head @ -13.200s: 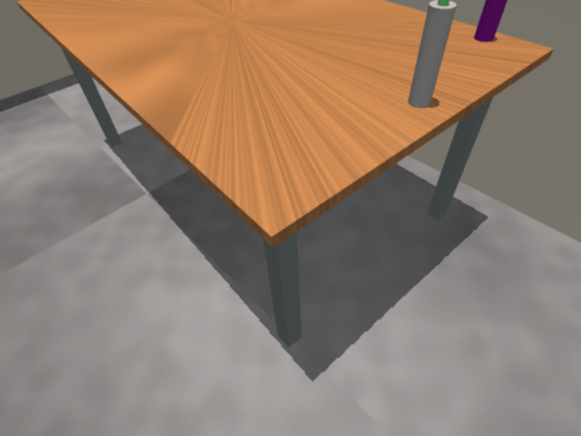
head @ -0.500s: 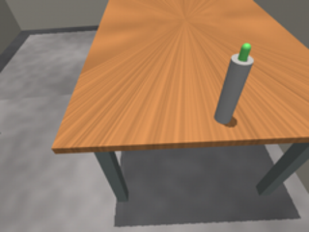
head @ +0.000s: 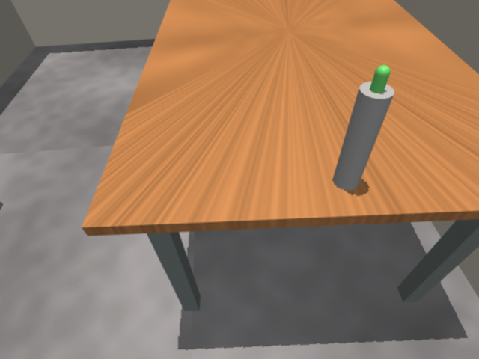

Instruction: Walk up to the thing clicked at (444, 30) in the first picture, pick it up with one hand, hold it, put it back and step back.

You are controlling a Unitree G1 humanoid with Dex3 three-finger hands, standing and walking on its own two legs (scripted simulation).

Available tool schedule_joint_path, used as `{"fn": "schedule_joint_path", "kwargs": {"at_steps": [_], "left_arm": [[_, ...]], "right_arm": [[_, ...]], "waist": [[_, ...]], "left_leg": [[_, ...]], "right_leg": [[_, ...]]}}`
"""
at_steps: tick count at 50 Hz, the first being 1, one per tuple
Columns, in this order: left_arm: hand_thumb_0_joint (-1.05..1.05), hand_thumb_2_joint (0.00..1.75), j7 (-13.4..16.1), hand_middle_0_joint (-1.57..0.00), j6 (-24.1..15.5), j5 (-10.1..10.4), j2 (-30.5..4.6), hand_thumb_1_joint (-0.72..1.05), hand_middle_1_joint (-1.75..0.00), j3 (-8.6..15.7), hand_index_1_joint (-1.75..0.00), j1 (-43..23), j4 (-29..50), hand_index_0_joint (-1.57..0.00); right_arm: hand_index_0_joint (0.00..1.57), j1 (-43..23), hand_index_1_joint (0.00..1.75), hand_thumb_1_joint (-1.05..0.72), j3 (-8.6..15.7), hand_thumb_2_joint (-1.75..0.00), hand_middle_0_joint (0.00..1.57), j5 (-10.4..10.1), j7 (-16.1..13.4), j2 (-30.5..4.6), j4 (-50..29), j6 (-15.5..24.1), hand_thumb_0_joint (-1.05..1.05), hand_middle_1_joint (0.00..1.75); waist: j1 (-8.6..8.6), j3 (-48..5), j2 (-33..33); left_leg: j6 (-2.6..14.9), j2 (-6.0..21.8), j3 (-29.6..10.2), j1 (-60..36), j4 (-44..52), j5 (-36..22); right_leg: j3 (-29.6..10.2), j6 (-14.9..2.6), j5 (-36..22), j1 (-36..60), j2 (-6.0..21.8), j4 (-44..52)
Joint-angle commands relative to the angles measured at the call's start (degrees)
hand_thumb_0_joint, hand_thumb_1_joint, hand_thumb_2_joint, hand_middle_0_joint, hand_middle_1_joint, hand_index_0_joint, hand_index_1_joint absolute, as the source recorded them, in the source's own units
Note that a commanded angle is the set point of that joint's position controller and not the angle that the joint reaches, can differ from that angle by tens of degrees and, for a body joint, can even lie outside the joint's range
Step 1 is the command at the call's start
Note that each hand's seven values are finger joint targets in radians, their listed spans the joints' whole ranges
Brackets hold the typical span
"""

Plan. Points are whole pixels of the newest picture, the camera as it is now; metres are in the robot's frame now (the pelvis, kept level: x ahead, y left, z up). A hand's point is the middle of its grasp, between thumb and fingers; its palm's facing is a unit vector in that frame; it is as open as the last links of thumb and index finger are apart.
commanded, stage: stand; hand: right
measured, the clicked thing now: (361, 133) +0.50 -0.21 +0.11
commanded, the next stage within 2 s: rise first in 0.06 s
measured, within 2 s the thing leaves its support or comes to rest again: neither
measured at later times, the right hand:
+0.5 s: hand (412, 344) +0.19 -0.26 -0.10, palm faces +0.23 +0.92 -0.32, open 12.8 cm
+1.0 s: hand (445, 312) +0.20 -0.27 +0.02, palm faces +0.30 +0.89 -0.34, open 17.5 cm
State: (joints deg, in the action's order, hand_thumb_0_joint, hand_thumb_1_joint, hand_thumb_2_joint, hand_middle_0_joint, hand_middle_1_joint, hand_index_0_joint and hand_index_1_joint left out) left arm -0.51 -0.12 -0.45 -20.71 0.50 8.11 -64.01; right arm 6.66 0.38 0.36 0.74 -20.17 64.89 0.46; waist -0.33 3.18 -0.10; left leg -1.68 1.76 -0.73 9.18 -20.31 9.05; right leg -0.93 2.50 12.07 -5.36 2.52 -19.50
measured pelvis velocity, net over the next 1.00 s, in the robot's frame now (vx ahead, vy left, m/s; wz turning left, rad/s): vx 0.02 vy -0.01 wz -0.02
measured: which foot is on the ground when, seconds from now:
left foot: down 0.00-1.00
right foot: down 0.00-1.00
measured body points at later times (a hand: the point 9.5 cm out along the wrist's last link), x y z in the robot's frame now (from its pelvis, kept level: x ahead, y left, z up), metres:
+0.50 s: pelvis +0.01 +0.00 -0.01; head +0.03 +0.00 +0.44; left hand +0.17 +0.28 -0.10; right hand +0.17 -0.31 -0.08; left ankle +0.02 +0.14 -0.75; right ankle -0.01 -0.15 -0.75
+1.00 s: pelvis +0.02 -0.01 -0.01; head +0.02 +0.00 +0.44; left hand +0.18 +0.25 -0.09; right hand +0.18 -0.31 +0.04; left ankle +0.02 +0.14 -0.75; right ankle -0.01 -0.15 -0.75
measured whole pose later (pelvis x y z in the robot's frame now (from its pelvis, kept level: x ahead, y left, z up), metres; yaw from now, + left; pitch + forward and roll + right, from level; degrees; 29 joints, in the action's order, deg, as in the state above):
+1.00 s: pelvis +0.02 -0.01 -0.01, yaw -1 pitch -2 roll +0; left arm 2.1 -4.3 1.6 -12.6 6.9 16.3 -33.6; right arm 24.5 12.1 -3.0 -2.1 -16.3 2.5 6.1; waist -2.4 0.6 -2.0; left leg -2.5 2.7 -0.1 9.7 -24.8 13.5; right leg -1.6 1.7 16.8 -6.7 1.7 -25.0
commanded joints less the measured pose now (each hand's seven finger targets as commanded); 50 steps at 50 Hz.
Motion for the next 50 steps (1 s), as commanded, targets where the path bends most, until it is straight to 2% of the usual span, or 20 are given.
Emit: {"fn": "schedule_joint_path", "kwargs": {"at_steps": [1,8,9,10,11,12,13,15,18,23,24,26,27,30,33,37,38,43,46,50], "left_arm": [[0.0,0.9,0.8,-0.2,-1.3,-0.2,-12.3,0.9,-0.3,2.3,-0.3,-1.7,3.9,-0.2],[0.0,0.82,0.8,-0.12,-1.4,-0.1,-12.2,0.82,-0.22,2.2,-0.22,-1.4,3.8,-0.12],[0.0,0.74,1.3,-0.04,-8.1,4.4,-2.6,0.74,-0.14,1.4,-0.14,-21.5,23.9,-0.04],[0.0,0.66,2.4,-0.02,-9.1,6.0,-3.8,0.66,-0.06,0.4,-0.06,-21.6,25.4,0.0],[0.0,0.58,3.6,-0.02,-8.7,5.9,-8.1,0.58,-0.03,2.7,-0.05,-16.2,20.3,0.0],[0.0,0.5,4.0,-0.02,-7.9,5.9,-11.0,0.5,-0.03,5.5,-0.05,-11.9,17.0,0.0],[0.0,0.42,4.7,-0.02,-7.5,5.7,-13.3,0.42,-0.04,9.4,-0.05,-10.4,18.9,0.0],[0.0,0.27,5.3,-0.03,-7.6,5.0,-8.1,0.33,-0.04,6.9,-0.05,-7.4,16.1,-0.02],[0.0,0.21,5.0,-0.04,-7.0,2.3,-7.1,0.21,-0.04,10.7,-0.04,-3.4,14.5,-0.04],[0.0,0.11,4.2,-0.05,-5.8,2.7,-3.0,-0.03,-0.04,9.3,-0.04,1.8,22.3,-0.06],[0.0,0.1,4.0,-0.05,-5.9,3.0,-0.9,-0.1,-0.05,7.6,-0.04,-0.9,26.6,-0.06],[0.0,0.09,4.3,-0.05,-6.2,3.1,-0.7,-0.23,-0.04,7.0,-0.05,-3.8,31.1,-0.05],[0.0,0.08,4.2,-0.06,-6.5,3.2,1.5,-0.29,-0.05,5.4,-0.05,-5.2,32.2,-0.05],[0.0,0.07,5.4,-0.06,-7.1,2.5,-4.7,-0.42,-0.05,9.5,-0.06,-2.1,37.1,-0.05],[0.0,0.04,5.3,-0.07,-7.3,2.4,-0.9,-0.52,-0.05,6.9,-0.06,1.4,40.1,-0.06],[0.0,0.03,5.4,-0.07,-7.6,2.0,-0.7,-0.54,-0.06,7.9,-0.06,1.9,43.1,-0.06],[0.0,0.03,5.1,-0.06,-7.5,1.9,1.1,-0.55,-0.05,6.4,-0.06,2.7,43.0,-0.06],[0.0,0.03,3.5,-0.06,-6.8,2.1,1.4,-0.55,-0.05,8.2,-0.05,9.0,38.9,-0.06],[0.0,0.03,3.0,-0.06,-6.9,2.0,-0.9,-0.55,-0.04,10.4,-0.05,4.8,39.4,-0.05],[0.0,0.04,2.9,-0.06,-7.5,1.7,2.0,-0.57,-0.05,7.9,-0.06,1.1,39.9,-0.05]], "right_arm": [[0.2,-2.3,0.3,-0.9,2.5,-0.9,0.2,0.1,-0.8,-12.5,-3.7,1.1,0.0,0.3],[0.12,-2.1,0.22,-0.82,2.3,-0.82,0.12,0.1,-0.7,-12.4,-3.7,1.0,0.0,0.22],[0.06,-22.3,0.14,-0.74,0.8,-0.74,0.07,-4.1,-1.6,-2.0,-23.8,5.6,0.0,0.14],[0.06,-20.0,0.06,-0.66,0.7,-0.66,0.07,-6.2,-2.8,-4.4,-27.2,8.2,0.0,0.06],[0.05,-14.1,0.04,-0.58,3.7,-0.58,0.06,-5.7,-3.8,-9.9,-20.7,8.1,0.0,0.04],[0.06,-10.0,0.04,-0.5,5.9,-0.5,0.07,-5.5,-4.3,-11.5,-16.2,7.0,0.0,0.04],[0.06,-10.2,0.04,-0.42,8.6,-0.42,0.07,-5.4,-4.9,-13.4,-16.0,6.9,0.0,0.04],[0.06,-8.9,0.04,-0.33,9.2,-0.26,0.07,-4.7,-5.7,-12.1,-19.3,7.9,0.0,0.04],[0.05,1.4,0.04,-0.2,13.3,-0.2,0.06,-2.5,-5.3,-11.2,-21.2,6.9,0.0,0.04],[0.05,4.8,0.05,0.06,11.5,-0.13,0.05,-3.3,-4.4,-6.6,-34.2,5.8,0.0,0.05],[0.05,3.3,0.05,0.12,10.2,-0.12,0.05,-3.6,-4.1,-4.9,-38.2,5.9,0.0,0.05],[0.05,1.1,0.05,0.23,10.9,-0.1,0.05,-3.6,-4.5,-6.0,-43.6,6.3,0.0,0.05],[0.05,0.4,0.05,0.29,8.9,-0.09,0.05,-3.6,-4.4,-3.9,-45.3,6.5,0.0,0.05],[0.05,3.2,0.05,0.39,13.0,-0.07,0.04,-3.2,-5.3,-8.0,-50.6,7.0,0.0,0.05],[0.04,5.3,0.05,0.47,13.2,-0.05,0.04,-3.1,-5.4,-7.8,-58.0,7.5,0.0,0.05],[0.04,9.1,0.05,0.53,14.8,-0.04,0.04,-3.1,-5.6,-7.0,-62.7,7.6,0.0,0.05],[0.04,10.7,0.06,0.55,15.1,-0.04,0.04,-3.0,-5.4,-6.4,-63.6,7.7,0.0,0.06],[0.04,14.3,0.06,0.58,16.0,-0.03,0.04,-3.4,-4.0,-5.6,-69.2,8.4,0.0,0.06],[0.04,13.7,0.06,0.59,16.9,-0.03,0.04,-3.4,-3.3,-5.9,-74.5,8.9,0.0,0.06],[0.04,13.8,0.05,0.58,17.5,-0.03,0.04,-3.2,-3.5,-5.5,-77.9,10.0,0.0,0.05]], "waist": [[0.31,-4.3,0.0],[0.17,-4.1,0.5],[1.1,-5.2,-2.2],[-1.38,-7.5,1.4],[-1.6,-4.2,1.3],[-0.74,-2.3,1.4],[0.37,-8.3,2.3],[-0.66,-12.2,-0.3],[-1.71,-13.8,-0.7],[-0.07,-14.1,-1.7],[0.0,-13.6,-1.9],[-0.53,-11.1,-1.1],[-0.73,-9.4,-1.0],[-0.31,-10.5,-0.7],[-0.84,-11.4,-1.5],[-1.36,-9.0,-0.9],[-1.99,-8.7,-0.6],[-1.29,-5.0,-1.8],[-1.52,-5.1,-3.7],[-2.53,-6.5,-2.5]], "left_leg": [[2.54,5.6,-4.3,-3.0,2.8,-6.6],[2.51,5.3,-4.1,-2.6,2.8,-5.9],[0.93,-1.0,2.6,3.3,-1.5,0.4],[0.86,-1.2,2.8,-1.3,0.8,5.3],[0.94,-1.1,2.8,0.2,1.8,6.8],[0.93,-1.1,3.2,2.4,0.3,6.0],[0.47,-0.9,3.2,1.1,-0.9,1.5],[0.86,-0.9,3.5,0.0,-2.9,-4.7],[1.44,-1.2,3.2,-1.2,-3.8,-7.7],[1.15,-2.1,4.5,-2.2,-3.1,-12.6],[1.09,-2.0,4.4,-1.9,-2.8,-12.0],[1.04,-1.7,4.5,-1.2,-1.7,-8.3],[1.08,-1.6,4.5,-0.8,-1.4,-6.9],[1.29,-1.8,4.7,-1.3,-1.9,-7.6],[1.15,-1.4,4.6,-2.8,-2.4,-10.4],[0.96,-1.3,4.8,-3.3,-2.2,-10.2],[0.96,-1.3,4.9,-3.7,-2.2,-10.4],[1.04,-1.5,5.2,-2.6,-2.1,-10.2],[1.24,-1.4,5.1,-2.3,-2.2,-9.1],[1.32,-1.6,5.3,-3.7,-2.3,-8.6]], "right_leg": [[-3.0,-3.28,-5.7,-1.7,4.8,3.4],[-3.0,-3.3,-6.2,-1.6,4.8,3.4],[3.0,-2.74,-0.9,-9.4,-2.4,-2.1],[2.8,-2.75,2.3,-6.6,-2.1,-0.1],[3.1,-3.13,3.4,-7.9,-2.5,0.3],[3.3,-2.79,3.0,-8.0,-2.7,-0.3],[3.5,-2.97,-0.9,-6.3,-2.9,-1.9],[3.0,-2.45,-7.3,-6.3,-2.8,-3.5],[3.0,-2.58,-10.4,-7.3,-3.1,-3.7],[3.4,-1.92,-14.8,-5.9,-2.5,-3.2],[3.6,-1.99,-13.9,-6.1,-2.5,-2.9],[3.6,-2.25,-10.4,-7.0,-2.5,-2.2],[3.5,-2.29,-9.0,-7.4,-2.4,-1.8],[3.2,-2.13,-10.4,-4.7,-2.2,-1.7],[3.3,-2.32,-13.2,-2.7,-2.8,-2.6],[3.3,-2.4,-13.4,-2.6,-2.8,-2.3],[3.3,-2.39,-13.8,-2.7,-2.8,-2.3],[3.7,-2.14,-13.8,-4.0,-2.7,-2.2],[3.6,-1.84,-12.9,-3.8,-2.5,-1.9],[2.8,-1.84,-13.4,-3.2,-2.1,-1.9]]}}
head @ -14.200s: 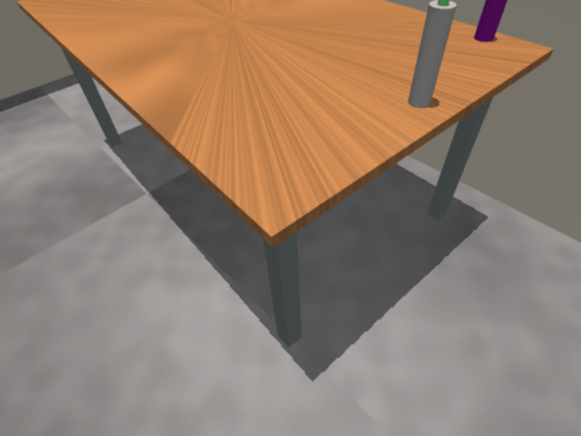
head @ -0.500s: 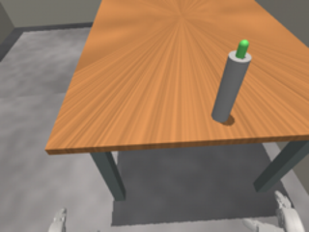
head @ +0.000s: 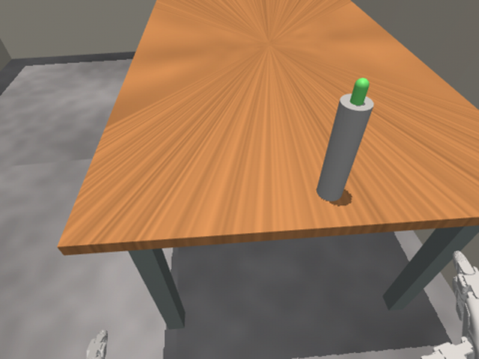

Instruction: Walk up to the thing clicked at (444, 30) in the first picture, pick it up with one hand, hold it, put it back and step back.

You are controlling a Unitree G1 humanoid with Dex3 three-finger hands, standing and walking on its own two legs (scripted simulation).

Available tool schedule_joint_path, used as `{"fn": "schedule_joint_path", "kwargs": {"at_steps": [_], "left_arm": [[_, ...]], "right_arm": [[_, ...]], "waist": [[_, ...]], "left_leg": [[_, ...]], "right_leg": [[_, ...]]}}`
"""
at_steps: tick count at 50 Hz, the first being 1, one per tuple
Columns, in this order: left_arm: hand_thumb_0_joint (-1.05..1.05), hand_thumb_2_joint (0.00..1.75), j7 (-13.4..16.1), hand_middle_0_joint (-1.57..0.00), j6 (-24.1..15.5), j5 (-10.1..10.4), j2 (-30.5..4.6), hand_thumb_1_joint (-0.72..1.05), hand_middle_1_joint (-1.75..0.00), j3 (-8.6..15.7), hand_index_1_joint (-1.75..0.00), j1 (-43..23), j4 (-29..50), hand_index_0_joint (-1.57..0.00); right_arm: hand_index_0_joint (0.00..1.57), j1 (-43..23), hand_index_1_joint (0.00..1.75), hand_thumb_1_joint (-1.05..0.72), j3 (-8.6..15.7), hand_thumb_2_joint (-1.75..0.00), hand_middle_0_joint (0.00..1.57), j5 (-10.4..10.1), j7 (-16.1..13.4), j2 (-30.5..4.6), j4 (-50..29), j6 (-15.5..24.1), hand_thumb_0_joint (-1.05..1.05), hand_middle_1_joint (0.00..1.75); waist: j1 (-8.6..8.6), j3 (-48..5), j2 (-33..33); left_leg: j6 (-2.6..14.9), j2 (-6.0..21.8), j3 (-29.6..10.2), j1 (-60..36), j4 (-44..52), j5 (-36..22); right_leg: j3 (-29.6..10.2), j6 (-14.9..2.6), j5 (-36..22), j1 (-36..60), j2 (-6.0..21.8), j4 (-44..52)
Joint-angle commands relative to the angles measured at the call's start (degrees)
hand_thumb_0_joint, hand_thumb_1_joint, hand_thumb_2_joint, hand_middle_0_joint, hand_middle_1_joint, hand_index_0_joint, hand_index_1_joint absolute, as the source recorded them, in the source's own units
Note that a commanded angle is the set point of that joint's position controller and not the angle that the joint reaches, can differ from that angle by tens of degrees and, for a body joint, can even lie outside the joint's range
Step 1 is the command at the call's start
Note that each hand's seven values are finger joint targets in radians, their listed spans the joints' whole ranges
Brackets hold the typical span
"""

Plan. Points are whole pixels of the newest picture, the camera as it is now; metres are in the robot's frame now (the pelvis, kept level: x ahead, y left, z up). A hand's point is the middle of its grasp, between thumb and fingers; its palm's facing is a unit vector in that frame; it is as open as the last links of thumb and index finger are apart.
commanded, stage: rise first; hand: right
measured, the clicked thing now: (343, 144) +0.48 -0.19 +0.12
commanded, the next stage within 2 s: go down in 1.00 s
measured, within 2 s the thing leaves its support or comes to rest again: neither
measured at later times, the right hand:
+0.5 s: hand (464, 316) +0.17 -0.25 +0.09, palm faces +0.34 +0.86 -0.39, open 17.6 cm
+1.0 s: hand out of the picture +0.17 -0.26 +0.13, palm faces +0.38 +0.82 -0.42, open 17.5 cm
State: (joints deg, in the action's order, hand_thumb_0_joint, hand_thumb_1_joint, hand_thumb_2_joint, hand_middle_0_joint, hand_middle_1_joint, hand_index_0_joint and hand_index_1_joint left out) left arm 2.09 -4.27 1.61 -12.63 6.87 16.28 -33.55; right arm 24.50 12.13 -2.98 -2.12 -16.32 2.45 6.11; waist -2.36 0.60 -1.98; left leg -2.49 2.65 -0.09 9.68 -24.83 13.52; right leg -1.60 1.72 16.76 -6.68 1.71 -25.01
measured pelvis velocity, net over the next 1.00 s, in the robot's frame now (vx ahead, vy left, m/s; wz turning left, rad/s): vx -0.02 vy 0.01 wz -0.01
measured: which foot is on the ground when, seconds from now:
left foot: down 0.00-1.00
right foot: down 0.00-1.00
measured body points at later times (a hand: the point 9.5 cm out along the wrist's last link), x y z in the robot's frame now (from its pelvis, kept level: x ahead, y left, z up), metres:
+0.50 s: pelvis -0.02 +0.00 +0.00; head -0.03 +0.02 +0.45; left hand +0.14 +0.25 -0.09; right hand +0.14 -0.30 +0.12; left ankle +0.00 +0.15 -0.74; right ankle -0.03 -0.14 -0.74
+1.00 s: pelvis -0.02 +0.01 +0.00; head -0.03 +0.02 +0.45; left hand +0.14 +0.26 -0.09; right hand +0.14 -0.30 +0.15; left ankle +0.00 +0.15 -0.74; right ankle -0.03 -0.14 -0.74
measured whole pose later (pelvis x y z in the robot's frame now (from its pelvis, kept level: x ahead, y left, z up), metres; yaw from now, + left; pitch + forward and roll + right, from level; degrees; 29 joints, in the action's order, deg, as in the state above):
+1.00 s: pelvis -0.02 +0.01 +0.00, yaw -1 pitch -4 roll +0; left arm 1.6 -7.7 1.0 -11.7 9.2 14.7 -36.9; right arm 25.2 19.7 -2.8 -0.7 -18.7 -12.1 16.7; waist -3.2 2.8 -2.8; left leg -2.1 2.8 0.7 9.4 -25.2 12.1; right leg -2.5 2.1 14.9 -6.6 1.6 -25.0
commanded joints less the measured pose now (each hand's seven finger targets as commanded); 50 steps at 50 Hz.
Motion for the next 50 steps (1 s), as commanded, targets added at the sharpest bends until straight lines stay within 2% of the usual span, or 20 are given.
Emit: {"fn": "schedule_joint_path", "kwargs": {"at_steps": [1,2,3,4,7,8,9,12,15,18,20,23,24,31,33,36,41,42,45,50], "left_arm": [[0.0,0.04,0.6,-0.06,-4.3,-0.3,-7.8,-0.57,-0.05,1.9,-0.06,-12.5,16.5,-0.05],[0.0,0.05,1.1,-0.06,-4.1,-0.6,-9.4,-0.57,-0.05,4.0,-0.06,-9.1,12.6,-0.05],[0.0,0.04,1.3,-0.06,-3.9,-0.7,-8.9,-0.56,-0.05,3.7,-0.06,-6.9,10.6,-0.05],[0.0,0.05,0.8,-0.06,-3.8,-0.7,-5.0,-0.58,-0.05,0.6,-0.06,-5.7,9.9,-0.05],[0.0,0.04,1.3,-0.06,-4.2,-0.9,-9.2,-0.57,-0.05,5.1,-0.06,-4.4,11.4,-0.05],[0.0,0.04,0.9,-0.06,-4.2,-1.0,-7.8,-0.57,-0.05,3.6,-0.05,-3.0,12.0,-0.05],[0.0,0.04,0.5,-0.06,-4.2,-0.8,-5.9,-0.57,-0.04,1.8,-0.05,-3.1,12.0,-0.05],[0.0,0.04,0.5,-0.06,-4.2,-0.6,-8.1,-0.57,-0.04,5.0,-0.05,-2.6,11.8,-0.05],[0.0,0.04,-0.2,-0.06,-4.1,-0.5,-5.3,-0.57,-0.04,3.6,-0.05,-1.5,6.7,-0.05],[0.0,0.04,-0.3,-0.06,-5.1,-0.4,-6.0,-0.57,-0.04,3.6,-0.05,-5.0,9.6,-0.05],[0.0,0.04,-0.5,-0.06,-5.2,-0.5,-3.0,-0.58,-0.04,0.3,-0.05,-6.1,9.8,-0.04],[0.0,0.04,0.3,-0.06,-5.8,-0.8,-7.8,-0.57,-0.04,5.0,-0.05,-6.1,9.8,-0.05],[0.0,0.04,0.6,-0.06,-6.1,-0.9,-10.3,-0.57,-0.04,7.0,-0.05,-5.7,11.5,-0.05],[0.0,0.05,-0.3,-0.05,-6.5,-0.5,-4.7,-0.57,-0.04,2.6,-0.05,-5.0,9.6,-0.05],[0.0,0.05,-0.1,-0.06,-6.6,-0.6,-6.4,-0.57,-0.05,4.7,-0.05,-5.2,9.9,-0.05],[0.0,0.05,0.0,-0.05,-6.9,-0.7,-5.5,-0.57,-0.04,3.7,-0.05,-5.0,9.1,-0.05],[0.0,0.05,0.2,-0.05,-7.2,-0.7,-7.4,-0.56,-0.05,5.4,-0.05,-4.6,8.1,-0.05],[0.0,0.06,0.0,-0.06,-7.1,-0.7,-5.9,-0.56,-0.05,4.2,-0.05,-5.8,7.8,-0.05],[0.0,0.07,-0.2,-0.06,-6.5,-0.7,-5.0,-0.57,-0.05,3.8,-0.06,-5.6,5.1,-0.05],[0.0,0.07,-0.2,-0.06,-6.9,-0.6,-6.7,-0.57,-0.05,4.7,-0.06,-7.6,7.9,-0.05]], "right_arm": [[0.04,-7.6,0.05,0.58,5.4,-0.03,0.04,0.1,-0.9,-10.4,-20.8,5.4,0.0,0.05],[0.04,-5.6,0.05,0.57,7.2,-0.04,0.04,0.2,-1.3,-11.2,-18.3,5.6,0.0,0.05],[0.04,-3.1,0.05,0.57,7.8,-0.03,0.04,0.3,-1.4,-11.4,-15.9,5.6,0.0,0.05],[0.04,-2.2,0.05,0.56,6.2,-0.04,0.04,0.4,-1.0,-9.9,-17.0,5.9,0.0,0.05],[0.04,-0.9,0.05,0.56,9.3,-0.04,0.04,0.5,-1.1,-11.7,-18.8,6.7,0.0,0.05],[0.04,-1.0,0.05,0.58,8.4,-0.03,0.04,0.4,-0.7,-10.9,-19.1,6.8,0.0,0.05],[0.04,-0.4,0.06,0.59,8.8,-0.03,0.04,0.3,-0.6,-10.5,-19.4,7.2,0.0,0.06],[0.04,-1.2,0.06,0.58,9.3,-0.03,0.04,0.2,-0.2,-11.0,-21.1,7.6,0.0,0.06],[0.05,0.0,0.06,0.58,8.2,-0.03,0.04,0.1,0.4,-9.1,-20.2,7.9,0.0,0.06],[0.05,-3.2,0.06,0.56,9.8,-0.03,0.04,0.0,0.3,-11.1,-24.5,9.0,0.0,0.06],[0.05,-3.0,0.06,0.57,9.8,-0.03,0.04,0.2,0.3,-10.9,-25.0,9.4,0.0,0.06],[0.05,-3.3,0.05,0.55,11.1,-0.04,0.04,0.1,0.0,-11.8,-24.4,10.2,0.0,0.05],[0.05,-3.4,0.05,0.56,13.1,-0.04,0.04,0.1,-0.1,-13.5,-25.1,10.4,0.0,0.05],[0.05,-3.6,0.06,0.57,11.9,-0.04,0.04,-0.1,0.4,-11.3,-23.8,11.7,0.0,0.06],[0.05,-4.1,0.06,0.56,12.7,-0.04,0.04,0.1,0.4,-12.3,-24.0,12.2,0.0,0.06],[0.05,-4.6,0.06,0.57,12.7,-0.04,0.04,0.0,0.5,-12.1,-23.3,12.9,0.0,0.06],[0.05,-4.8,0.06,0.58,14.2,-0.04,0.04,-0.2,0.3,-13.2,-25.7,13.6,0.0,0.06],[0.05,-4.4,0.06,0.56,15.5,-0.04,0.04,-0.2,0.2,-14.4,-26.3,13.8,0.0,0.06],[0.05,-2.5,0.06,0.56,14.1,-0.05,0.04,-0.2,0.4,-12.9,-25.6,13.7,0.0,0.06],[0.05,-4.5,0.06,0.54,14.4,-0.05,0.05,-0.4,0.6,-12.9,-27.5,14.3,0.0,0.06]], "waist": [[-0.12,-7.2,0.4],[-0.05,-6.0,1.8],[-0.43,-3.8,1.9],[-0.71,-3.2,0.8],[-0.68,-5.2,0.3],[0.07,-5.1,1.7],[-1.01,-3.8,1.4],[0.25,-3.3,0.2],[0.19,0.1,-1.3],[0.05,-0.7,-1.5],[-0.69,-0.8,-0.9],[0.21,-1.8,0.1],[0.2,-3.1,1.6],[-0.87,0.1,1.4],[-0.41,-1.2,1.3],[-0.05,-0.6,1.1],[-0.37,-2.2,-0.3],[-1.59,-2.4,-1.3],[-1.31,-1.9,-0.9],[-0.42,-1.4,0.6]], "left_leg": [[2.02,-2.4,4.3,-5.6,2.3,-13.3],[1.97,-2.5,4.6,-5.3,2.2,-12.9],[1.89,-2.3,4.5,-4.6,2.4,-12.7],[1.74,-2.1,4.4,-4.9,2.8,-12.4],[1.85,-2.0,4.4,-5.4,2.3,-12.8],[1.74,-2.0,4.5,-5.2,2.6,-12.9],[1.88,-2.1,4.6,-5.3,2.5,-12.2],[1.93,-2.0,4.6,-4.1,2.7,-11.8],[2.12,-2.3,4.8,-2.6,3.2,-8.4],[2.12,-2.2,4.6,-2.7,3.4,-7.2],[2.04,-2.1,4.5,-3.2,3.7,-6.3],[1.87,-2.0,4.4,-2.9,3.7,-5.8],[1.8,-2.0,4.6,-3.4,3.6,-6.9],[1.98,-2.1,4.9,-2.8,4.5,-1.5],[1.84,-1.9,4.6,-2.6,4.8,-1.1],[1.65,-1.5,4.2,-2.0,5.3,0.2],[1.97,-1.9,4.8,-3.2,4.1,-3.8],[1.97,-1.8,4.7,-3.9,4.0,-4.5],[1.91,-1.7,4.6,-4.0,3.7,-6.9],[1.93,-2.1,4.9,-3.1,4.3,-3.2]], "right_leg": [[3.4,-1.16,-17.8,-0.6,-1.4,3.5],[3.3,-1.2,-17.5,-0.8,-1.5,3.4],[3.5,-1.38,-17.2,-1.7,-1.7,3.3],[3.8,-1.53,-16.7,-2.1,-2.1,3.2],[3.9,-1.34,-17.2,-0.9,-2.1,3.1],[4.0,-1.68,-17.1,-1.1,-2.2,3.2],[4.0,-1.52,-16.7,-1.8,-2.0,3.4],[4.1,-1.5,-16.0,-1.6,-2.1,3.8],[3.8,-1.43,-12.6,-3.5,-2.0,4.5],[3.7,-1.53,-11.3,-3.2,-2.0,4.5],[3.7,-1.61,-10.5,-3.7,-2.2,4.6],[3.7,-1.78,-9.8,-2.5,-2.4,4.5],[3.5,-1.86,-10.9,-1.7,-2.3,4.3],[3.6,-1.98,-6.1,-4.5,-2.3,5.4],[3.8,-2.08,-5.8,-3.6,-2.7,5.3],[4.0,-2.27,-4.5,-3.4,-3.0,5.2],[3.6,-1.84,-8.1,-2.9,-2.6,5.1],[3.6,-1.78,-8.9,-3.5,-2.8,4.8],[3.7,-1.8,-11.1,-3.3,-2.8,4.4],[3.4,-1.9,-7.6,-3.3,-2.4,5.2]]}}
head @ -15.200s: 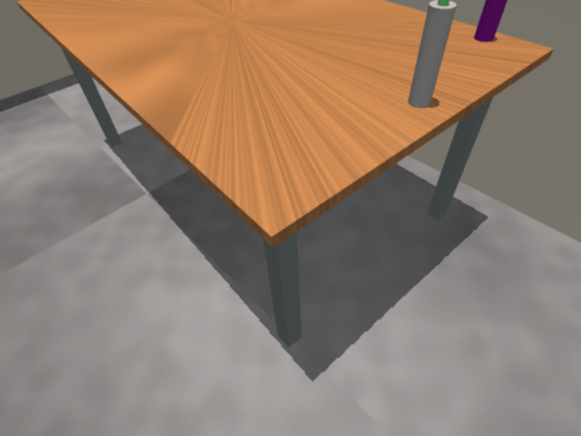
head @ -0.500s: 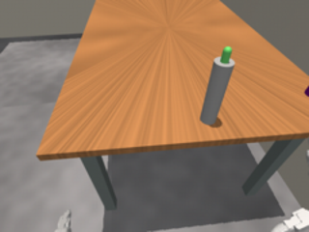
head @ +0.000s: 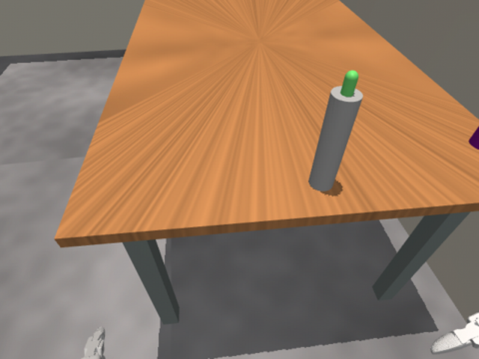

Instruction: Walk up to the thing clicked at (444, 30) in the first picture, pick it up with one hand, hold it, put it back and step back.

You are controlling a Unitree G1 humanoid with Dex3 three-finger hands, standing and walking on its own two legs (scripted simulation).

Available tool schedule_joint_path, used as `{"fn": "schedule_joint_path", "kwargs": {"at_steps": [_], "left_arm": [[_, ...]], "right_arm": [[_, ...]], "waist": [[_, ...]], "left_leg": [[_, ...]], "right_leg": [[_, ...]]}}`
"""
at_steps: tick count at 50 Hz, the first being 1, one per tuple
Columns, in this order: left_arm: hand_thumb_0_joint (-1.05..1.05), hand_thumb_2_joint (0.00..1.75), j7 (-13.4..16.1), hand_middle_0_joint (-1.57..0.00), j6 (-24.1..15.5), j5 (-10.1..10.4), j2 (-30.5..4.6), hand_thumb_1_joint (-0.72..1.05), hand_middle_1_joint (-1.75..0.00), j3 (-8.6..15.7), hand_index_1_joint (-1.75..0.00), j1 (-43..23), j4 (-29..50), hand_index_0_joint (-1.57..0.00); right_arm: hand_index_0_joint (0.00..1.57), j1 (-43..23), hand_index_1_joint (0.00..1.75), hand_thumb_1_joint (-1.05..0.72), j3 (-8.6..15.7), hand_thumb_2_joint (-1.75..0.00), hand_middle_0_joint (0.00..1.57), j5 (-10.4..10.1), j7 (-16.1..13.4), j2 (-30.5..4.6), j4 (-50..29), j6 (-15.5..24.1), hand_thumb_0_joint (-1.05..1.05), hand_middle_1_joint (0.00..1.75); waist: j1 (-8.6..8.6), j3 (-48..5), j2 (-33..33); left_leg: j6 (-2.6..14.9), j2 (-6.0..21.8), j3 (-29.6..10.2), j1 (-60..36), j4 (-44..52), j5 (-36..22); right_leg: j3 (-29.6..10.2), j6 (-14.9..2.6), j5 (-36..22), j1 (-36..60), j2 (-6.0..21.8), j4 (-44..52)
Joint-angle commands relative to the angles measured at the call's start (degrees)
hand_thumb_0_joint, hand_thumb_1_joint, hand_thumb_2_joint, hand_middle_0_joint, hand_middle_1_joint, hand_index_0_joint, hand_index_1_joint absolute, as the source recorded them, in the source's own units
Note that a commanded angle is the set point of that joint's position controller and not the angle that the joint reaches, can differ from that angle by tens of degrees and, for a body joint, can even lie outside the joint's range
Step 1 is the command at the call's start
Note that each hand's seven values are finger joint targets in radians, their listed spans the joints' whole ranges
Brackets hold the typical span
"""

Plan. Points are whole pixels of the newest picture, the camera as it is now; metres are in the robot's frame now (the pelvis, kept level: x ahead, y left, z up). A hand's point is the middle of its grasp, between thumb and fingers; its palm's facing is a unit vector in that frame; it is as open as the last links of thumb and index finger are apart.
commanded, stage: go down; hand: right
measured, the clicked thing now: (334, 135) +0.50 -0.19 +0.12
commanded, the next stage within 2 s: none
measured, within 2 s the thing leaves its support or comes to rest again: neither
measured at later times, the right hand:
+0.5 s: hand (467, 255) +0.22 -0.27 +0.14, palm faces +0.36 +0.85 -0.39, open 17.6 cm
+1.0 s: hand (467, 185) +0.32 -0.33 +0.15, palm faces +0.16 +0.98 -0.11, open 17.7 cm
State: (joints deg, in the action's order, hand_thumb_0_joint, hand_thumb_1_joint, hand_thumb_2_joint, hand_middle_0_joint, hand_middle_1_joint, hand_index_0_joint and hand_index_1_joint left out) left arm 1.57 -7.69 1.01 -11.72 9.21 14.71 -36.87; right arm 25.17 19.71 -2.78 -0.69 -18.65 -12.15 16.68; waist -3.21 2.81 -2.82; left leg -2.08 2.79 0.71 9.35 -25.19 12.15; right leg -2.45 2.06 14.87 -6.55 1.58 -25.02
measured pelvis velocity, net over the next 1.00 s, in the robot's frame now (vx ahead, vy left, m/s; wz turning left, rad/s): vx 0.01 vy -0.01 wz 0.02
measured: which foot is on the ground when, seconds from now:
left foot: down 0.00-1.00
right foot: down 0.00-1.00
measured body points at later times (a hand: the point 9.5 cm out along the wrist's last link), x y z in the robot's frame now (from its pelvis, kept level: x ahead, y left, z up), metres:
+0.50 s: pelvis +0.01 +0.00 +0.00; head +0.00 +0.01 +0.45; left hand +0.18 +0.26 -0.09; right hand +0.19 -0.31 +0.16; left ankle +0.02 +0.14 -0.74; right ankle -0.01 -0.15 -0.74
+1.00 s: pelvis +0.01 -0.01 +0.00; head +0.01 +0.00 +0.45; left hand +0.15 +0.26 -0.09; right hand +0.31 -0.38 +0.16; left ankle +0.02 +0.14 -0.74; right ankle -0.01 -0.15 -0.74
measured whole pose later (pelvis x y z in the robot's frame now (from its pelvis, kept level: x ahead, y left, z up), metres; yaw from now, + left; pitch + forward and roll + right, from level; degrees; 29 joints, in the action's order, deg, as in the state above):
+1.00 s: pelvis +0.01 -0.01 +0.00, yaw +1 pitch +1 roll +0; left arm 8.0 -9.9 1.5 -14.1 2.2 14.7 -38.2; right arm -12.7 31.7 -15.8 26.5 -32.4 27.2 1.1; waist -0.2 -1.8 -1.8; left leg -2.7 2.7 -0.2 14.4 -26.6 13.0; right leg -1.5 1.5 17.1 -12.1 1.6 -28.3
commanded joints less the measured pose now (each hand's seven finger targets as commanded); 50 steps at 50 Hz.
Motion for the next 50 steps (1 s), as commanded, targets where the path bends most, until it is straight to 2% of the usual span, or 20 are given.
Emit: {"fn": "schedule_joint_path", "kwargs": {"at_steps": [1,5,6,7,8,10,11,13,16,20,21,22,24,26,30,32,35,39,45,50], "left_arm": [[0.0,0.07,0.5,-0.06,-3.5,0.0,-8.2,-0.57,-0.05,2.8,-0.06,-5.3,10.3,-0.05],[0.0,0.0,0.4,-0.06,-3.4,-0.1,-7.7,-0.49,-0.06,3.1,-0.04,-3.6,10.4,-0.07],[0.0,0.08,-0.1,-0.06,-3.6,-1.6,-5.1,-0.57,-0.06,1.0,-0.07,-4.3,12.0,-0.05],[0.0,0.0,0.8,-0.06,-2.8,0.1,-9.6,-0.49,-0.05,5.8,-0.04,-2.0,9.8,-0.07],[0.0,0.04,0.0,-0.05,-3.1,-1.5,-5.5,-0.54,-0.05,1.4,-0.05,-3.3,12.4,-0.05],[0.0,0.04,0.5,-0.05,-2.5,-1.3,-8.6,-0.54,-0.05,4.7,-0.05,-3.0,9.7,-0.05],[0.0,0.04,0.6,-0.05,-2.4,-1.2,-8.8,-0.54,-0.05,5.3,-0.05,-3.6,9.0,-0.05],[0.0,0.04,0.7,-0.05,-1.9,-1.2,-8.8,-0.55,-0.04,5.2,-0.05,-5.1,7.6,-0.04],[0.0,0.04,0.3,-0.05,-1.5,-1.1,-4.8,-0.55,-0.04,0.9,-0.05,-8.7,7.7,-0.04],[0.0,0.04,1.1,-0.05,-1.7,-1.3,-7.2,-0.54,-0.05,2.2,-0.05,-8.3,8.9,-0.05],[0.0,0.04,1.1,-0.05,-1.8,-1.4,-5.3,-0.54,-0.05,0.2,-0.05,-8.9,8.9,-0.05],[0.0,0.04,1.5,-0.05,-1.8,-1.3,-6.6,-0.55,-0.05,1.8,-0.05,-7.4,9.0,-0.05],[0.0,0.04,2.4,-0.05,-1.5,-1.2,-8.3,-0.55,-0.05,2.8,-0.05,-7.7,8.9,-0.05],[0.0,0.04,3.2,-0.05,-1.5,-1.0,-9.8,-0.54,-0.05,4.1,-0.05,-7.4,7.0,-0.05],[0.0,0.03,5.0,-0.05,-1.7,0.2,-8.7,-0.54,-0.04,1.5,-0.04,-10.5,7.7,-0.05],[0.0,0.03,5.8,-0.05,-2.7,0.4,-7.1,-0.53,-0.04,-2.1,-0.04,-11.3,9.3,-0.05],[0.0,0.03,6.7,-0.05,-3.4,0.7,-5.5,-0.54,-0.04,-5.2,-0.04,-7.9,5.2,-0.05],[0.0,0.03,7.2,-0.05,-4.2,0.3,-8.7,-0.54,-0.05,-4.6,-0.05,-6.5,2.5,-0.05],[0.0,0.04,7.2,-0.05,-5.6,0.1,-13.4,-0.55,-0.05,-2.3,-0.05,-8.1,8.8,-0.05],[0.0,0.05,7.2,-0.05,-6.3,0.3,-10.4,-0.56,-0.05,-5.4,-0.05,-9.1,10.5,-0.05]], "right_arm": [[0.05,-4.9,0.06,0.54,7.1,-0.05,0.05,-0.6,-0.8,-11.1,-13.3,3.7,0.0,0.06],[0.04,-4.2,0.06,0.52,8.0,-0.05,0.04,-0.7,-0.8,-11.4,-13.5,4.0,0.0,0.06],[0.05,-4.8,0.06,0.47,6.5,-0.07,0.05,0.2,-0.2,-6.6,-17.3,6.4,0.0,0.06],[0.04,-2.1,0.06,0.47,10.2,-0.06,0.04,-0.6,-0.9,-13.2,-9.6,4.2,0.0,0.06],[0.05,-5.0,0.05,0.55,7.2,-0.03,0.04,0.1,-0.1,-7.2,-16.7,6.7,0.0,0.05],[0.05,-5.0,0.05,0.54,10.2,-0.03,0.04,-0.3,0.2,-10.0,-11.7,6.7,0.0,0.05],[0.05,-4.5,0.05,0.56,9.4,-0.03,0.04,-0.8,0.8,-8.8,-9.4,6.4,0.0,0.05],[0.05,-5.7,0.05,0.56,10.5,-0.03,0.04,-1.3,1.7,-10.2,-8.2,5.7,0.0,0.05],[0.05,-8.0,0.05,0.57,9.7,-0.03,0.04,-1.6,3.1,-10.3,-10.5,5.6,0.0,0.05],[0.04,-11.9,0.06,0.58,11.1,-0.04,0.03,-2.0,4.4,-12.3,-11.0,6.2,0.0,0.06],[0.04,-12.4,0.05,0.56,12.2,-0.05,0.03,-2.3,4.6,-13.0,-9.8,6.2,0.0,0.05],[0.04,-14.8,0.06,0.57,14.1,-0.05,0.03,-2.8,4.7,-15.2,-11.6,6.3,0.0,0.06],[0.04,-15.3,0.05,0.58,14.6,-0.04,0.03,-4.2,5.5,-14.8,-4.8,4.8,0.0,0.05],[0.04,-19.8,0.06,0.6,14.8,-0.05,0.03,-6.2,7.0,-14.9,-0.3,3.2,0.0,0.06],[0.05,-31.0,0.05,0.58,14.2,-0.03,0.04,-9.2,12.7,-18.8,6.6,-0.8,0.0,0.05],[0.05,-38.7,0.05,0.56,13.8,-0.02,0.05,-10.0,16.1,-21.7,6.5,-2.6,0.0,0.05],[0.05,-42.5,0.05,0.54,13.1,-0.03,0.04,-10.7,20.1,-24.0,12.3,-5.3,0.0,0.05],[0.04,-46.3,0.05,0.59,18.1,-0.04,0.03,-12.7,23.5,-31.0,21.2,-9.1,0.0,0.05],[0.04,-50.5,0.05,0.59,17.9,-0.05,0.03,-14.2,26.9,-31.9,27.7,-12.6,0.0,0.05],[0.04,-53.6,0.06,0.61,15.1,-0.05,0.03,-14.2,28.1,-29.4,28.1,-12.6,0.0,0.06]], "waist": [[0.16,-3.5,1.7],[-0.07,-5.0,1.0],[1.25,-10.2,3.3],[-0.21,-5.5,0.5],[1.25,-9.6,4.2],[1.11,-6.6,2.3],[1.55,-5.2,2.7],[1.34,-4.2,0.8],[0.56,-3.5,-0.8],[1.3,-6.5,-1.1],[0.74,-6.2,-1.0],[0.89,-9.8,-1.3],[1.75,-8.7,1.2],[2.89,-6.4,2.1],[3.89,-7.9,1.8],[3.47,-12.7,0.8],[3.39,-12.8,-3.2],[2.18,-13.1,-4.2],[1.56,-16.1,-0.7],[1.22,-16.5,-0.9]], "left_leg": [[1.57,-2.4,4.3,-2.8,4.6,-1.8],[1.55,-2.2,4.4,-4.0,3.4,-6.4],[0.8,-2.8,3.8,-3.7,1.9,-9.2],[1.48,-1.9,4.2,-4.3,2.8,-9.5],[0.68,-2.9,3.9,-3.7,1.9,-10.4],[0.71,-2.7,3.7,-1.9,2.3,-7.5],[0.75,-2.8,3.8,-1.4,2.2,-7.3],[0.88,-2.6,3.6,-0.7,2.4,-6.1],[0.95,-2.4,3.1,-0.4,2.5,-5.6],[0.91,-2.4,3.0,-1.7,2.2,-6.6],[0.77,-2.2,2.8,-2.2,2.2,-6.9],[0.69,-2.1,2.6,-3.1,1.8,-9.3],[0.41,-1.9,2.6,-2.8,2.3,-9.5],[0.31,-2.1,2.9,-0.7,2.6,-7.6],[0.51,-1.9,2.7,0.9,3.1,-6.0],[0.5,-1.5,2.4,-0.9,2.7,-8.2],[0.9,-1.6,2.7,0.1,1.7,-11.2],[1.15,-1.9,3.3,0.0,1.1,-12.0],[1.64,-2.7,3.6,-1.2,0.3,-13.8],[2.0,-2.9,3.0,-0.3,-0.4,-13.0]], "right_leg": [[4.1,-2.15,-5.9,-3.7,-2.2,5.3],[4.1,-1.94,-10.7,-2.4,-2.2,4.4],[3.3,-1.99,-12.3,-0.1,-2.2,2.6],[4.3,-1.84,-13.8,-1.6,-2.4,3.7],[3.2,-2.02,-13.6,-0.4,-2.2,2.7],[3.4,-1.92,-10.2,-1.8,-2.5,3.3],[3.2,-1.94,-10.0,-2.4,-2.3,3.3],[3.2,-1.86,-8.5,-3.7,-2.5,3.7],[3.5,-1.89,-7.7,-5.2,-2.6,3.3],[3.3,-1.72,-8.6,-3.5,-2.6,2.8],[3.4,-1.79,-8.6,-4.0,-2.9,2.4],[3.4,-1.77,-10.8,-2.2,-2.9,1.9],[3.4,-2.04,-10.3,-2.6,-3.1,1.6],[2.9,-2.16,-8.0,-3.3,-2.8,2.1],[2.4,-2.62,-6.2,-3.0,-2.7,2.5],[2.4,-2.7,-8.4,-1.0,-2.9,1.9],[2.4,-2.26,-11.4,-0.7,-2.9,1.9],[2.1,-1.9,-13.0,-3.0,-2.7,1.6],[1.8,-1.45,-17.7,-3.2,-1.6,0.2],[1.7,-1.52,-19.1,-3.2,-1.0,-0.5]]}}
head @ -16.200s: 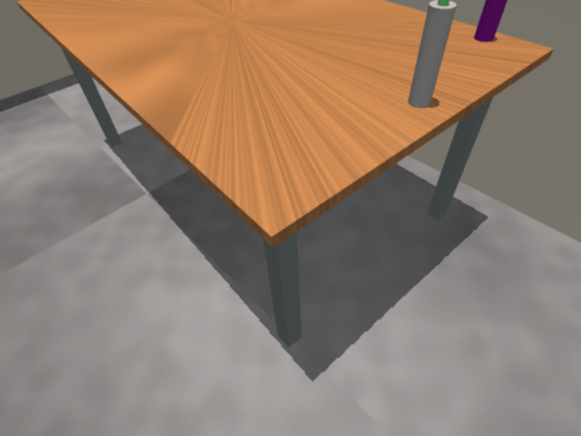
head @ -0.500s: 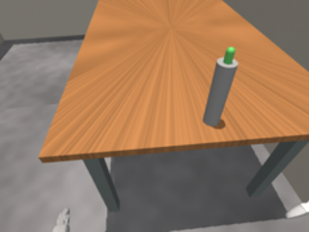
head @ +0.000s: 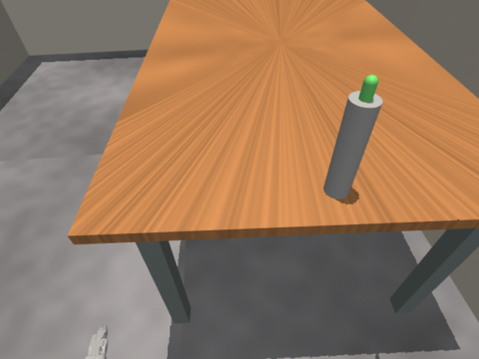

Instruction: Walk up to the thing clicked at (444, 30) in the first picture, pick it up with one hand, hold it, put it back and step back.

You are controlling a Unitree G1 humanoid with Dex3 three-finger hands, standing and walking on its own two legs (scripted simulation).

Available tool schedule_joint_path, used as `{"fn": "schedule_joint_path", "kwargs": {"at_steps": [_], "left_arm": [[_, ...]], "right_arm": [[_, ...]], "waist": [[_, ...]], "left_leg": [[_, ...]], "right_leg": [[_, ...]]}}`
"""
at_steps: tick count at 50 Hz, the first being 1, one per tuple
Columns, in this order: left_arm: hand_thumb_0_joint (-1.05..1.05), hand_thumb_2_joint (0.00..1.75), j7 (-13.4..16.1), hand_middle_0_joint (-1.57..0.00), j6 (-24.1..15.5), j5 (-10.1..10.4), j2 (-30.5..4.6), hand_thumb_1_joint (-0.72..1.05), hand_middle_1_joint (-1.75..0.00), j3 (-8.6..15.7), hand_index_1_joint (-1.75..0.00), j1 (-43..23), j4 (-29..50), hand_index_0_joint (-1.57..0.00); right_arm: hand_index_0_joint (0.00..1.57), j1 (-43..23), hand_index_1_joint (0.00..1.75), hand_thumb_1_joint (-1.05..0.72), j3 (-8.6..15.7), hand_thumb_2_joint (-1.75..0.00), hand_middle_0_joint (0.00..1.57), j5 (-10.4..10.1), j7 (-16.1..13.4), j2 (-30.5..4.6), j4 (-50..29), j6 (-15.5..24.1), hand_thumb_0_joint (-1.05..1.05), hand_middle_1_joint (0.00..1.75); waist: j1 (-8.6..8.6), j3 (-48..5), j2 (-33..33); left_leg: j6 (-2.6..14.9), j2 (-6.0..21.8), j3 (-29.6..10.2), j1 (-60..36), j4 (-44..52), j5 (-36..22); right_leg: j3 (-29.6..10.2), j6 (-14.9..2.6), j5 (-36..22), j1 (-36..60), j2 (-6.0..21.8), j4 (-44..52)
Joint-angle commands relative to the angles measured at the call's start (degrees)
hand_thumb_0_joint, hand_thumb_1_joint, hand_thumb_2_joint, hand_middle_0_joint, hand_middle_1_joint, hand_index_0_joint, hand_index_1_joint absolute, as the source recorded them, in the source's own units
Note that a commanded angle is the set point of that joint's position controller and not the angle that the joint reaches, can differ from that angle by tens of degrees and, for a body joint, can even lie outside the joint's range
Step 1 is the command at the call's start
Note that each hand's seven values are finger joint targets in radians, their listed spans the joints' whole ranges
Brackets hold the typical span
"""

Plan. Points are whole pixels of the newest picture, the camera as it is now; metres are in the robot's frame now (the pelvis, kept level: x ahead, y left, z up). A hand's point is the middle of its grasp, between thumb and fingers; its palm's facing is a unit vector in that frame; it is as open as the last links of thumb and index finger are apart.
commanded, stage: go down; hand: right
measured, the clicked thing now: (351, 142) +0.49 -0.19 +0.12
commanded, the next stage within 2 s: none
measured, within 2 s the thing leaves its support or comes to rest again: neither
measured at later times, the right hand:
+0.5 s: hand out of the picture +0.35 -0.34 +0.17, palm faces +0.14 +0.99 +0.00, open 17.7 cm
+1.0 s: hand out of the picture +0.38 -0.37 +0.16, palm faces +0.14 +0.99 +0.00, open 17.6 cm
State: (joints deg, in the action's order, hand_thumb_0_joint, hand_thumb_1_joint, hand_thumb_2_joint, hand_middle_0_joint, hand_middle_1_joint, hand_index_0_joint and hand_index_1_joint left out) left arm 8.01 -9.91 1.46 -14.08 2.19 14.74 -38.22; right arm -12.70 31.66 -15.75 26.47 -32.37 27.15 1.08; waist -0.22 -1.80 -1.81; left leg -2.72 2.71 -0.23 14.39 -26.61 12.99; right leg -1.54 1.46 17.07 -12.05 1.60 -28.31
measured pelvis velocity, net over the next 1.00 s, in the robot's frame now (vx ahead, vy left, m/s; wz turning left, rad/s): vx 0.00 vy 0.00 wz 0.00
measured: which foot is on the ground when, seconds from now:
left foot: down 0.00-1.00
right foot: down 0.00-1.00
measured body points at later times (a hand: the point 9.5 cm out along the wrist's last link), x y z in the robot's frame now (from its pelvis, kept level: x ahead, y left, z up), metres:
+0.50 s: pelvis -0.01 +0.00 -0.01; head +0.02 +0.00 +0.44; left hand +0.14 +0.26 -0.09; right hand +0.34 -0.40 +0.17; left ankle +0.01 +0.15 -0.74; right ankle -0.02 -0.14 -0.74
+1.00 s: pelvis +0.00 +0.00 -0.01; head +0.04 -0.02 +0.44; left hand +0.15 +0.26 -0.08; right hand +0.37 -0.42 +0.16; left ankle +0.01 +0.15 -0.74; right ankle -0.02 -0.14 -0.74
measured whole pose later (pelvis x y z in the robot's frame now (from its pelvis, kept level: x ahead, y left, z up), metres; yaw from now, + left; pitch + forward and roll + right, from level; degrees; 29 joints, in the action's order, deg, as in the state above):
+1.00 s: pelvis +0.00 +0.00 -0.01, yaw +0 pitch +8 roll +2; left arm 10.6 -13.8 0.2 -14.7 -3.5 14.9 -33.4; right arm -37.9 32.8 -12.3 34.4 -48.0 59.1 1.7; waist 3.6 -4.5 0.1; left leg -2.6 1.7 0.7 26.1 -32.6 14.9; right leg -2.8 1.6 20.4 -25.3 2.5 -37.2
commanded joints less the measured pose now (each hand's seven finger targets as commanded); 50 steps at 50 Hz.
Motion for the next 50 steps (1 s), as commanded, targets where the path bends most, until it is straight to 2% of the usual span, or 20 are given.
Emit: {"fn": "schedule_joint_path", "kwargs": {"at_steps": [1,2,3,4,8,9,16,18,21,24,25,29,32,35,36,38,40,44,45,50], "left_arm": [[0.0,0.05,0.8,-0.05,-4.2,-0.2,-8.8,-0.56,-0.05,2.4,-0.06,-8.3,10.7,-0.05],[0.0,0.05,0.7,-0.05,-4.0,-0.3,-7.0,-0.55,-0.05,0.7,-0.05,-6.6,8.5,-0.05],[0.0,0.05,0.8,-0.05,-4.3,-0.3,-6.8,-0.55,-0.05,0.6,-0.06,-8.2,9.3,-0.05],[0.0,0.05,1.3,-0.05,-4.2,-0.6,-9.2,-0.56,-0.05,2.8,-0.06,-6.0,8.7,-0.05],[0.0,0.05,2.3,-0.05,-4.7,-0.4,-8.4,-0.56,-0.05,1.5,-0.06,-4.5,5.4,-0.05],[0.0,0.05,2.5,-0.05,-5.0,-0.3,-7.6,-0.57,-0.05,0.2,-0.06,-6.1,6.2,-0.05],[0.0,0.04,3.3,-0.05,-6.5,-0.7,-8.7,-0.55,-0.05,0.0,-0.05,-3.7,5.1,-0.05],[0.0,0.04,3.1,-0.05,-7.2,-0.9,-8.2,-0.55,-0.05,-0.9,-0.05,-6.1,6.6,-0.05],[0.0,0.05,3.4,-0.05,-7.7,-1.1,-9.8,-0.55,-0.05,-0.4,-0.06,-6.4,10.4,-0.05],[0.0,0.05,3.6,-0.05,-7.6,-1.1,-9.8,-0.56,-0.06,-1.2,-0.06,-5.3,12.2,-0.05],[0.0,0.05,3.9,-0.05,-7.7,-1.1,-10.9,-0.56,-0.06,-0.2,-0.06,-6.2,12.3,-0.05],[0.0,0.06,3.5,-0.05,-6.6,-1.3,-9.3,-0.56,-0.06,-1.4,-0.06,-3.7,8.1,-0.05],[0.0,0.06,3.2,-0.05,-6.6,-1.5,-7.9,-0.56,-0.05,-3.6,-0.06,-7.4,10.5,-0.05],[0.0,0.06,3.9,-0.05,-6.7,-1.4,-10.2,-0.56,-0.05,-1.8,-0.06,-6.4,12.4,-0.05],[0.0,0.06,4.0,-0.06,-6.6,-1.4,-11.5,-0.56,-0.05,-0.8,-0.06,-6.2,13.4,-0.05],[0.0,0.06,4.1,-0.05,-6.4,-1.2,-10.5,-0.56,-0.06,-1.5,-0.06,-3.2,12.7,-0.05],[0.0,0.06,3.8,-0.05,-6.0,-1.1,-8.0,-0.56,-0.06,-3.0,-0.06,-1.0,8.6,-0.05],[0.0,0.06,3.7,-0.05,-6.4,-1.5,-9.8,-0.56,-0.05,-1.7,-0.06,-1.2,11.7,-0.05],[0.0,0.06,3.6,-0.05,-6.4,-1.5,-8.6,-0.57,-0.05,-2.9,-0.06,-0.4,11.7,-0.05],[0.0,0.06,3.4,-0.05,-7.2,-1.3,-10.7,-0.56,-0.05,-0.8,-0.06,-2.5,14.1,-0.05]], "right_arm": [[0.04,-17.4,0.06,0.61,4.0,-0.05,0.03,-1.5,1.1,-17.4,-11.6,3.2,0.0,0.06],[0.04,-18.8,0.06,0.61,4.6,-0.05,0.03,-1.4,1.1,-18.7,-12.8,3.6,0.0,0.06],[0.04,-19.2,0.06,0.6,4.6,-0.05,0.03,-1.2,1.1,-18.9,-11.0,3.7,0.0,0.06],[0.04,-22.9,0.06,0.59,5.4,-0.05,0.03,-1.2,1.1,-21.1,-15.1,4.1,0.0,0.06],[0.04,-28.4,0.05,0.56,7.3,-0.05,0.04,-1.6,1.6,-25.4,-9.7,2.9,0.0,0.05],[0.04,-29.3,0.05,0.56,7.0,-0.05,0.04,-1.9,2.2,-25.5,-6.9,2.4,0.0,0.05],[0.04,-34.4,0.06,0.61,2.7,-0.05,0.03,-0.6,5.9,-25.5,5.6,-0.9,0.0,0.06],[0.04,-35.2,0.05,0.6,2.9,-0.04,0.04,-0.1,6.0,-26.5,8.6,-0.5,0.0,0.05],[0.04,-37.9,0.05,0.61,4.3,-0.04,0.03,-0.3,6.2,-29.2,10.7,1.1,0.0,0.05],[0.04,-40.7,0.05,0.61,6.2,-0.05,0.03,-0.1,6.4,-33.3,9.8,3.0,0.0,0.05],[0.05,-39.9,0.05,0.59,6.5,-0.05,0.04,0.1,6.3,-34.2,11.2,3.4,0.0,0.05],[0.05,-40.2,0.05,0.58,7.0,-0.05,0.04,0.6,6.5,-35.6,13.7,4.0,0.0,0.05],[0.05,-41.3,0.05,0.56,5.6,-0.05,0.04,1.6,6.8,-34.7,15.5,4.3,0.0,0.05],[0.05,-45.1,0.05,0.57,5.9,-0.06,0.04,1.6,7.3,-36.7,13.8,5.0,0.0,0.05],[0.05,-45.9,0.05,0.56,6.4,-0.06,0.04,1.6,7.3,-37.8,12.1,5.2,0.0,0.06],[0.05,-45.9,0.05,0.57,6.0,-0.06,0.04,1.4,7.5,-37.2,13.7,5.0,0.0,0.05],[0.05,-43.5,0.05,0.55,5.4,-0.05,0.05,1.1,7.6,-35.7,17.5,4.4,0.0,0.05],[0.04,-43.5,0.06,0.59,3.5,-0.06,0.04,2.1,8.1,-34.9,21.0,3.5,0.0,0.06],[0.04,-44.5,0.06,0.6,3.3,-0.06,0.04,2.5,8.1,-34.8,20.9,3.4,0.0,0.06],[0.04,-49.7,0.06,0.61,4.8,-0.06,0.03,1.9,8.3,-38.0,17.4,4.8,0.0,0.06]], "waist": [[-1.62,-12.4,-2.5],[-2.05,-12.8,-4.7],[-1.56,-12.9,-4.6],[-0.79,-16.4,-6.2],[0.7,-13.8,-6.2],[1.07,-12.0,-5.7],[3.35,-10.5,-5.4],[2.59,-10.9,-4.4],[2.77,-14.9,-0.4],[1.63,-19.7,-1.7],[1.35,-20.5,-2.0],[0.18,-20.1,-7.0],[0.65,-20.4,-7.5],[2.41,-23.9,-7.7],[2.07,-25.5,-8.8],[3.0,-23.5,-8.1],[3.08,-17.6,-7.0],[5.01,-16.7,-5.4],[4.64,-16.8,-5.4],[4.64,-21.3,-8.2]], "left_leg": [[2.66,-2.9,3.9,-5.3,0.9,-13.5],[2.82,-3.0,3.7,-5.3,0.6,-13.3],[2.73,-2.9,3.4,-4.8,0.6,-13.2],[2.81,-2.9,3.2,-4.9,0.4,-13.8],[2.55,-2.6,2.8,-3.5,1.0,-12.3],[2.46,-2.5,2.7,-2.8,1.3,-11.1],[2.25,-2.3,2.4,1.0,1.3,-7.5],[2.27,-2.3,2.6,0.9,0.9,-6.6],[1.78,-2.4,2.5,-0.1,-0.1,-8.3],[1.85,-2.4,2.4,-1.8,-1.8,-12.3],[1.98,-2.5,2.4,-2.0,-2.3,-12.5],[2.66,-2.8,2.4,-0.4,-3.2,-14.5],[2.96,-2.8,2.3,-0.8,-3.4,-14.3],[3.01,-3.0,2.1,-0.2,-3.7,-15.5],[3.04,-3.0,2.2,-0.7,-3.9,-16.0],[2.93,-3.2,2.3,0.3,-3.8,-16.2],[2.69,-3.0,2.2,1.6,-3.0,-13.6],[2.72,-3.1,2.3,3.9,-3.1,-12.1],[2.72,-3.1,2.2,4.3,-3.4,-12.8],[2.95,-3.1,2.5,5.4,-4.7,-12.8]], "right_leg": [[0.8,-0.96,-20.9,2.2,-0.9,2.7],[0.7,-0.72,-21.7,2.4,-0.8,2.7],[0.9,-0.86,-20.9,2.3,-1.0,2.2],[0.9,-0.85,-21.1,4.0,-1.0,2.2],[1.3,-1.4,-15.5,1.4,-1.7,2.1],[1.4,-1.58,-13.3,0.3,-1.9,2.1],[1.2,-1.99,-8.3,-2.6,-2.0,1.7],[0.8,-1.95,-7.7,-4.6,-1.9,1.4],[0.6,-2.22,-9.4,-4.6,-1.8,0.0],[0.7,-1.94,-14.0,-3.0,-1.9,-1.4],[0.6,-1.82,-14.7,-3.2,-1.8,-1.6],[0.5,-0.98,-21.1,-3.6,-1.3,-3.1],[0.6,-0.9,-21.2,-5.1,-1.0,-3.6],[0.6,-0.92,-23.0,-2.2,-0.8,-4.3],[0.6,-0.84,-24.1,-0.4,-0.7,-4.6],[0.6,-0.96,-24.1,-0.9,-0.8,-4.7],[1.0,-1.64,-18.4,-5.2,-1.2,-4.1],[0.9,-1.76,-15.3,-6.9,-1.0,-3.9],[1.0,-1.61,-16.2,-6.4,-1.0,-4.3],[0.3,-1.05,-19.0,-2.8,-0.6,-5.6]]}}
